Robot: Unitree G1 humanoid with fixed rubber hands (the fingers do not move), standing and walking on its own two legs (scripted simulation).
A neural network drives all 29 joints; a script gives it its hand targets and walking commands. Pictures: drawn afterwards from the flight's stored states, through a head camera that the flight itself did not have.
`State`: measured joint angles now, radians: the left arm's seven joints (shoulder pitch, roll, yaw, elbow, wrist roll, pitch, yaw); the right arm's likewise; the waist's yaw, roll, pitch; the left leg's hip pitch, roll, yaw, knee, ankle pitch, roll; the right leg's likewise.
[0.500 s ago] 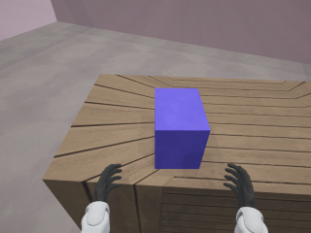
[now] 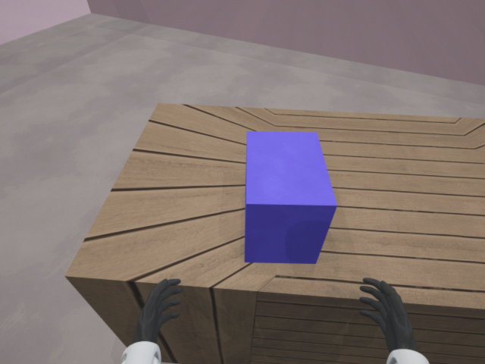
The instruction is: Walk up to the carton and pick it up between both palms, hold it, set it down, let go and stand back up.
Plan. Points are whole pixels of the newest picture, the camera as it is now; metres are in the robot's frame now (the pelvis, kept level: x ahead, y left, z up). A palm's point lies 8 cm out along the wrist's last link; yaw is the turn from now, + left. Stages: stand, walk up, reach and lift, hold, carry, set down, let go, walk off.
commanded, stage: set down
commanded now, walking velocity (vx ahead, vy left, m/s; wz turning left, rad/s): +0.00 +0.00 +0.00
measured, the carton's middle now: (280, 196) +0.48 -0.07 -0.02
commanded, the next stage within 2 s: let go in 1.44 s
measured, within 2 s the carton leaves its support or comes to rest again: neither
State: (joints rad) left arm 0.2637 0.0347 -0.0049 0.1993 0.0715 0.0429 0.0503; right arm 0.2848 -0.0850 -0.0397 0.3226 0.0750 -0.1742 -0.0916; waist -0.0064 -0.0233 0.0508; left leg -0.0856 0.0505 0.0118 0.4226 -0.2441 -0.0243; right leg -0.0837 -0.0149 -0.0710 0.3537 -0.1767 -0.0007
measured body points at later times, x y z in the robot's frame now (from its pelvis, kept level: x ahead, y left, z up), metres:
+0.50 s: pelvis +0.00 +0.00 +0.00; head +0.00 +0.02 +0.45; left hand +0.20 +0.19 -0.04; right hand +0.19 -0.21 -0.04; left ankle +0.00 +0.13 -0.74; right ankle +0.02 -0.12 -0.74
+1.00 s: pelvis +0.02 +0.00 +0.00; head +0.02 +0.02 +0.45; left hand +0.19 +0.21 -0.06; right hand +0.17 -0.22 -0.07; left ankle +0.00 +0.13 -0.74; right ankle +0.02 -0.12 -0.74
